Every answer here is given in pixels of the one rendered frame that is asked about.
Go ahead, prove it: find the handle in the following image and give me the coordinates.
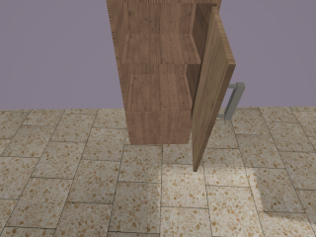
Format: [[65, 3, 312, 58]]
[[217, 82, 246, 120]]

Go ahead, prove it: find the cupboard door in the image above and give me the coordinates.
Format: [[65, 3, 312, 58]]
[[191, 7, 236, 172]]

